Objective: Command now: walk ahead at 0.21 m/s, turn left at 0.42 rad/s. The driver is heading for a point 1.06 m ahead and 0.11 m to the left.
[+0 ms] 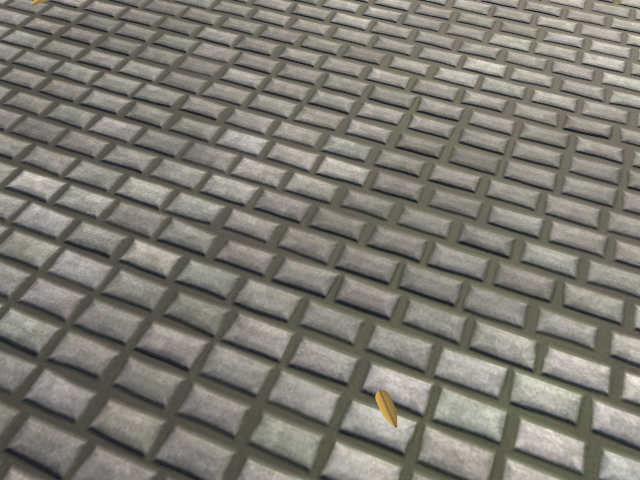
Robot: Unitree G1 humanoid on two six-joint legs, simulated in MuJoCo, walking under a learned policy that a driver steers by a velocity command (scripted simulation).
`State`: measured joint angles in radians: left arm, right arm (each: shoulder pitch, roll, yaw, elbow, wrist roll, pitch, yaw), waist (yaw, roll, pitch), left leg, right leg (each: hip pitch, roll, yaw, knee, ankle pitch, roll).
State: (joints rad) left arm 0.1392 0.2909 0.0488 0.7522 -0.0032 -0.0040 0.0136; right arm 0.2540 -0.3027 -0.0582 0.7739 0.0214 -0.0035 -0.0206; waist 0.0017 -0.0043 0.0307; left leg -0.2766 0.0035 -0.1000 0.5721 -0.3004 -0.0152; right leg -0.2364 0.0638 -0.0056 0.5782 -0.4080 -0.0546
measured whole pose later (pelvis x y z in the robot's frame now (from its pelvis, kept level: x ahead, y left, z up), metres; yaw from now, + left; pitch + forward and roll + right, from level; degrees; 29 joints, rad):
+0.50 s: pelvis +0.18 +0.09 -0.02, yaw +16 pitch +2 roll +0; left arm 0.42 0.31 0.05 0.86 -0.01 -0.06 0.01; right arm 0.02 -0.28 -0.04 0.55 0.02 -0.03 0.05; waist 0.08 0.01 0.08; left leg -0.52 -0.03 0.06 0.65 -0.15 0.09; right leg -0.04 -0.10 -0.13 0.82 -0.50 0.02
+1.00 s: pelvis +0.44 +0.14 -0.01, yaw +5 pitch +2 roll +2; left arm 0.11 0.25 0.03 0.68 -0.02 -0.05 -0.07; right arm 0.33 -0.29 -0.07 0.81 0.01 -0.05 -0.01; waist -0.07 -0.02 0.04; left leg 0.12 -0.03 0.24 0.28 -0.43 0.01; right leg -0.59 -0.04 -0.05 0.62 -0.09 -0.07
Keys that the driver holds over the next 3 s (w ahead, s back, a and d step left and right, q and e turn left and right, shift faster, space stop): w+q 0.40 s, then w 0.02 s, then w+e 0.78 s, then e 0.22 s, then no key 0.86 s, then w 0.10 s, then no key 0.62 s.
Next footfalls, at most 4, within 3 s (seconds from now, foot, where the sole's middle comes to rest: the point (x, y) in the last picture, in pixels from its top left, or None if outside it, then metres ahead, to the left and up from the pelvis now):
0.46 left None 0.29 0.21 -0.77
1.04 right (301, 414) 0.64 0.06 -0.77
1.46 left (235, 309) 0.91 0.23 -0.77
1.80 right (321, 358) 0.77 0.02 -0.77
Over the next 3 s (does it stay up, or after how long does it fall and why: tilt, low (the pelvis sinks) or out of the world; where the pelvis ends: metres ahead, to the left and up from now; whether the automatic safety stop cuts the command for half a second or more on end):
stays up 0.83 0.16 0.00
